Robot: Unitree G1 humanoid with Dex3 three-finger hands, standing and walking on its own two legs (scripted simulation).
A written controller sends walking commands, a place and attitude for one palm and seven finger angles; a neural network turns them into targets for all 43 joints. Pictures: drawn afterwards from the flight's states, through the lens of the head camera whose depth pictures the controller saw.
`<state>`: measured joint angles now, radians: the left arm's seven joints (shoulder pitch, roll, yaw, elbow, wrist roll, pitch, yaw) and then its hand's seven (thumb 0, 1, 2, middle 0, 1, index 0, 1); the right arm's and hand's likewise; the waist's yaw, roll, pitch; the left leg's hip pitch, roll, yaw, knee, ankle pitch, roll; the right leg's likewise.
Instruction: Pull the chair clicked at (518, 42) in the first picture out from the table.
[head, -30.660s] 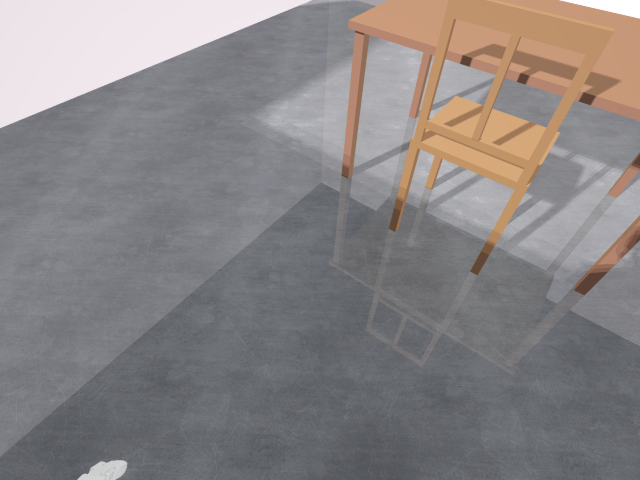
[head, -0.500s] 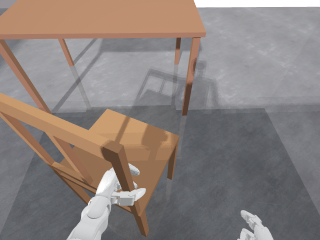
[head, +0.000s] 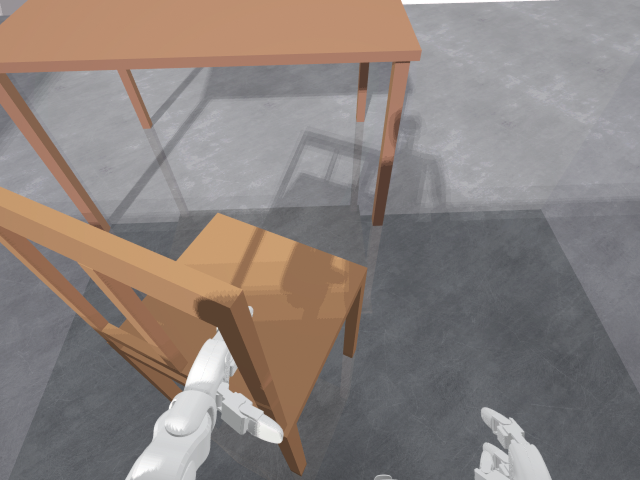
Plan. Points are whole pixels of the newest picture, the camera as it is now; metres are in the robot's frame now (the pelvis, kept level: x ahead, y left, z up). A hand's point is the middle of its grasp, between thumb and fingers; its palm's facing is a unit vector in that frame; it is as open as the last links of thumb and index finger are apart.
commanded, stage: open the thumb and straighten the fingers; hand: left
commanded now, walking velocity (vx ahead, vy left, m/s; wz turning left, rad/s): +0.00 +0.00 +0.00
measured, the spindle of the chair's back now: (145, 324) +0.33 +0.25 -0.02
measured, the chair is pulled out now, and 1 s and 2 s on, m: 0.63 0.63 0.63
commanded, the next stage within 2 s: draw the fingers out of the gap in 0.02 s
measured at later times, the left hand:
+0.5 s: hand (249, 437) +0.19 +0.09 -0.03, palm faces -0.16 -0.98 -0.07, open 17.5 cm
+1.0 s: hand out of the picture +0.13 +0.10 -0.02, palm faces -0.12 -0.99 -0.05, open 17.5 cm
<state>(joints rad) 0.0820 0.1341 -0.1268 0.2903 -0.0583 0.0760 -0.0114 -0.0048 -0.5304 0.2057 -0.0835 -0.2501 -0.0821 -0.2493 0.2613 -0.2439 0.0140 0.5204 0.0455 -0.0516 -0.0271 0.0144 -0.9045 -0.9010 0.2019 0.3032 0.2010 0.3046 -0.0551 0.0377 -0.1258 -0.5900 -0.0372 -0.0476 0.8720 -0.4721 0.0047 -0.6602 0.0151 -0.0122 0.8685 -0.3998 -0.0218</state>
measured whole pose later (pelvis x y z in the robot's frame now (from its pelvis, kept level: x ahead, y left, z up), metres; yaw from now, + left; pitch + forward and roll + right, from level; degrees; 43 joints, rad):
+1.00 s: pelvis +0.00 +0.01 -0.02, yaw +1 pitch +12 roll -1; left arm 0.74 0.17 -0.23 -0.31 0.01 0.12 -0.01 -0.01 -0.54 0.20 0.00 -0.01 0.00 0.00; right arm 0.31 -0.22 0.01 0.36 0.05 -0.09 -0.07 0.02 -0.90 -0.90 0.20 0.30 0.20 0.30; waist -0.04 0.04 -0.19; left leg -0.70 -0.05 -0.07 1.04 -0.55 0.02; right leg -0.74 0.00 -0.04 1.00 -0.47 -0.01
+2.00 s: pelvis +0.02 -0.01 +0.03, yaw +1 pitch +1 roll -1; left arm 0.63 0.35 0.23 -0.49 -0.08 -0.04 0.16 0.00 0.23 0.58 -0.12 -0.17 -0.11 -0.17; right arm 0.25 -0.21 0.01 0.55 0.05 -0.13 -0.12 0.02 -0.90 -0.90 0.20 0.30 0.20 0.30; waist 0.03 0.08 -0.08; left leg -0.26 -0.01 -0.08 0.66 -0.42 -0.01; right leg -0.31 0.03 -0.04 0.65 -0.35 -0.03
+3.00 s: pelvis +0.00 +0.02 +0.05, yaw -1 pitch +1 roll -1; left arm 0.58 0.40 0.39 -0.47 -0.06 -0.18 0.11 0.02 0.89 0.90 -0.21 -0.31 -0.21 -0.31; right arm 0.16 -0.24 -0.02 0.59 0.02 -0.05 -0.05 0.01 -0.90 -0.90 0.20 0.30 0.20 0.30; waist 0.01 0.06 0.05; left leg -0.19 -0.04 -0.02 0.46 -0.28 0.03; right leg -0.25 0.01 0.02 0.42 -0.19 0.01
